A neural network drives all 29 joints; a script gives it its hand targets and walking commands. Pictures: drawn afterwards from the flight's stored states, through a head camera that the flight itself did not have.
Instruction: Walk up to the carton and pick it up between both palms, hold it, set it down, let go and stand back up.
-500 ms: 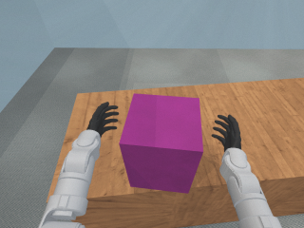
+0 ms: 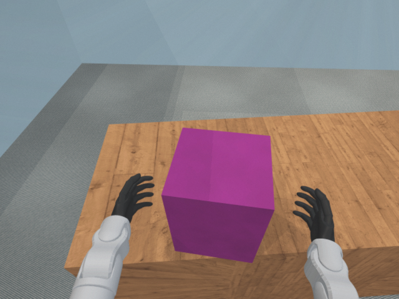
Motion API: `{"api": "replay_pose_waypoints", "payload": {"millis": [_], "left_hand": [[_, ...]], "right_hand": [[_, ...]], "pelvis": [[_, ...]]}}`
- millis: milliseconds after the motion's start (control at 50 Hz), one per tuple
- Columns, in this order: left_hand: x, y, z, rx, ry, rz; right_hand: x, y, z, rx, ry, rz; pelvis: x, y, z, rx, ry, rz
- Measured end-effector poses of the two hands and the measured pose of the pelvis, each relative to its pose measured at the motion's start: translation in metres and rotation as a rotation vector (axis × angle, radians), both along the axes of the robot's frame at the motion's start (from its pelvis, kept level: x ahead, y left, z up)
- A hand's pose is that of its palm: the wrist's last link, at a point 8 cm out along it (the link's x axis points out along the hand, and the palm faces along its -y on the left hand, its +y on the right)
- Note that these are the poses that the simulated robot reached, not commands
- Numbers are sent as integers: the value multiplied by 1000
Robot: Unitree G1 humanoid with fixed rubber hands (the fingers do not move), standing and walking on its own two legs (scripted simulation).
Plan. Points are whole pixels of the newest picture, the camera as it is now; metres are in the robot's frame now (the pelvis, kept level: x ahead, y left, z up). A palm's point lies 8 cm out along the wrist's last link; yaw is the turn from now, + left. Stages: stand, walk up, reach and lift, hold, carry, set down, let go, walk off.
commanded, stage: set down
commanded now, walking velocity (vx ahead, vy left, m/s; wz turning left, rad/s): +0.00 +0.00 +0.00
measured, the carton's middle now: (218, 198) +0.34 -0.04 -0.02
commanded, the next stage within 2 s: let go in 1.84 s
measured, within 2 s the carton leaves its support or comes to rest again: neither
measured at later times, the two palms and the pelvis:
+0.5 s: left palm (116, 242) +0.24 +0.18 +0.01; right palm (310, 249) +0.20 -0.20 +0.00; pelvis -0.03 -0.01 -0.01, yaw +2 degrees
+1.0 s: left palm (105, 292) +0.17 +0.20 -0.03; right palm (305, 271) +0.17 -0.19 -0.03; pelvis -0.01 -0.01 +0.00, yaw +3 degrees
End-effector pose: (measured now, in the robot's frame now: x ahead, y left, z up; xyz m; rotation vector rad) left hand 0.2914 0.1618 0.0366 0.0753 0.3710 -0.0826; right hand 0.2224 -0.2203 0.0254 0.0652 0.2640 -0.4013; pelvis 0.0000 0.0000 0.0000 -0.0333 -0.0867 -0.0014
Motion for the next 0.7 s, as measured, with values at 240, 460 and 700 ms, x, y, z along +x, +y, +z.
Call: {"api": "replay_pose_waypoints", "payload": {"millis": [240, 460, 700], "left_hand": [[-55, 1, -28, -31, -28, 3], [-54, 12, -27, -11, -67, 14], [-93, 3, -57, -21, 29, -17]], "right_hand": [[-33, 27, -30, 22, 42, 98], [-22, 19, -26, -25, 5, 107], [-69, 29, -60, 36, 98, 49]], "pelvis": [[-12, -5, -1, 2, 16, 19], [-26, -10, -6, 16, 5, 35], [-14, -11, -5, 6, -17, 30]]}}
